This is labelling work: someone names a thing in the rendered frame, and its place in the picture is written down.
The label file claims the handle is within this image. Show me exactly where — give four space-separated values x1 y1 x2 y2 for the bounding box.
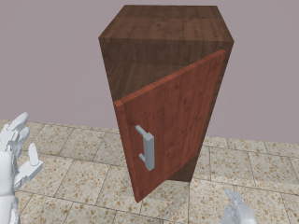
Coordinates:
135 125 155 171

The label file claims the cupboard door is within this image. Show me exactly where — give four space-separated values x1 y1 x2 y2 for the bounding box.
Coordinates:
113 49 226 203

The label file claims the robot left hand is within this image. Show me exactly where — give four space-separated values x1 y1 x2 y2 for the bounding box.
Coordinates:
0 112 43 196

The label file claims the left robot forearm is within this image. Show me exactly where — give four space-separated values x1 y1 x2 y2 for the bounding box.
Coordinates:
0 194 21 224

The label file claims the robot right hand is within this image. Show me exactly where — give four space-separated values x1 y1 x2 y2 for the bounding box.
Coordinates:
221 189 257 224

